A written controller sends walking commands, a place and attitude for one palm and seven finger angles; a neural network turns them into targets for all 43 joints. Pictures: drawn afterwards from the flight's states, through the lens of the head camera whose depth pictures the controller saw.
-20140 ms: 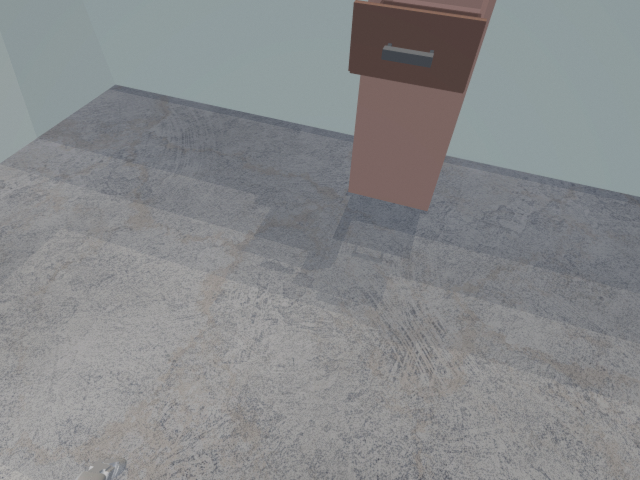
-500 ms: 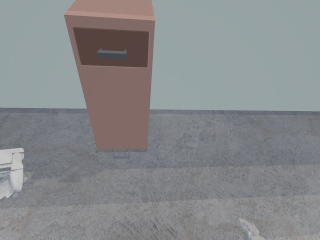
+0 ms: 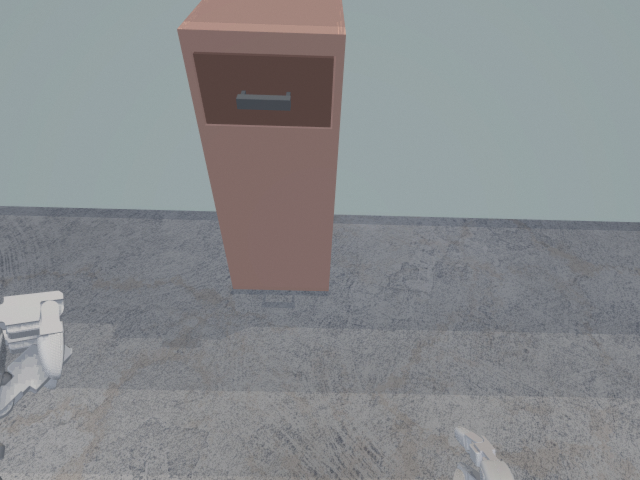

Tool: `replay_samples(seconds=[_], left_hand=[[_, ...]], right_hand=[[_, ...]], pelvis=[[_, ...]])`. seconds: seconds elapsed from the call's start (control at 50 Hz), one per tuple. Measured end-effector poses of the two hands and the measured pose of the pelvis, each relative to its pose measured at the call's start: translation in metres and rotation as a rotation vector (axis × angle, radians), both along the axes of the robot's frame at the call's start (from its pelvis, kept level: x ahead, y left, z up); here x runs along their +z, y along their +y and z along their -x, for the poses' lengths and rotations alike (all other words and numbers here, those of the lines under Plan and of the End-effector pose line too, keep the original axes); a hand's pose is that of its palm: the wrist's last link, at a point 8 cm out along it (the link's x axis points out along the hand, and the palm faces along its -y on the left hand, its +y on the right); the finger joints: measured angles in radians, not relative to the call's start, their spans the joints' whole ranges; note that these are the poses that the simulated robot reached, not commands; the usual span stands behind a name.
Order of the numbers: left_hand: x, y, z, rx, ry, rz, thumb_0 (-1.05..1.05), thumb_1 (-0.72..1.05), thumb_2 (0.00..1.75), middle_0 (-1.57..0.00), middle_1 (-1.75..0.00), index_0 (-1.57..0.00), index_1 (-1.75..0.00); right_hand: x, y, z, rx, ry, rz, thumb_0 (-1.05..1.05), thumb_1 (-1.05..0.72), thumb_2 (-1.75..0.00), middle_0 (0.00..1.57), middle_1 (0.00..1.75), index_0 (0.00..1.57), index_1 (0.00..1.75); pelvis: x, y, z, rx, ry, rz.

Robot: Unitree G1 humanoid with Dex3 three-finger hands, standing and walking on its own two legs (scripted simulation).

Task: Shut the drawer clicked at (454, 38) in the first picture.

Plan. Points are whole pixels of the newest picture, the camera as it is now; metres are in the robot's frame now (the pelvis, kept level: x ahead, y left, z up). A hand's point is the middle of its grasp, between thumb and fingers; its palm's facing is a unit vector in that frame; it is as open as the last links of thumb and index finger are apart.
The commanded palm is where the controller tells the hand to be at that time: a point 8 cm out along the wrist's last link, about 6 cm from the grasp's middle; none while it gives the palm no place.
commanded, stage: stop stepping back and stand still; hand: left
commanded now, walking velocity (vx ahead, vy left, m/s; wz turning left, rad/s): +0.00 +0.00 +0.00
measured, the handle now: (265, 98) +0.94 +0.20 +0.05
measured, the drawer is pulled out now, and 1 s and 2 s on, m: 0.00 0.00 0.00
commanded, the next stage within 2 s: let the arm hang, fingers relaxed in 0.32 s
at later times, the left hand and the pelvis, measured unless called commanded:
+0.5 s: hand (97, 367) +0.21 +0.26 +0.07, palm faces +0.21 -0.84 -0.50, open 3.2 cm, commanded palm none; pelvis +0.02 +0.02 +0.00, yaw +2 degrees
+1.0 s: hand out of the picture -0.07 +0.22 -0.16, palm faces +0.08 -0.97 -0.24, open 5.3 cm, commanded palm none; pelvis +0.00 +0.03 +0.01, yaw +3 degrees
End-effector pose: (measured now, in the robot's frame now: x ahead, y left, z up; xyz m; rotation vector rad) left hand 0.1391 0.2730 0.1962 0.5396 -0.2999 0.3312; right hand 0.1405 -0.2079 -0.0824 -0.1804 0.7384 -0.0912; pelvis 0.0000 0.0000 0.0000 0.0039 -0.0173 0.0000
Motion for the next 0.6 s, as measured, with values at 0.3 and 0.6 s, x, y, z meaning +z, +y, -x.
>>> replay_samples(seconds=[0.3, 0.6], left_hand=[[-0.01, 0.015, -0.024, 0.032, 0.071, 0.019, 0.01, 0.88, 0.9, -1.41, -1.6, -1.41, -1.6], [-0.245, 0.025, -0.01, 0.158, 0.99, 0.349, 0.0, 0.9, 0.9, -1.29, -1.49, -1.3, -1.49]], right_hand=[[0.016, -0.012, -0.036, -0.015, -0.048, 0.058, 0.01, -0.9, -0.9, 0.2, 0.3, 0.2, 0.3], [-0.031, -0.015, -0.013, 0.025, 0.184, 0.027, 0.01, -0.91, -0.9, 0.2, 0.3, 0.2, 0.3]], pelvis=[[0.005, 0.009, -0.017, 0.012, 0.014, 0.003], [-0.005, 0.022, -0.008, 0.047, 0.018, 0.002]])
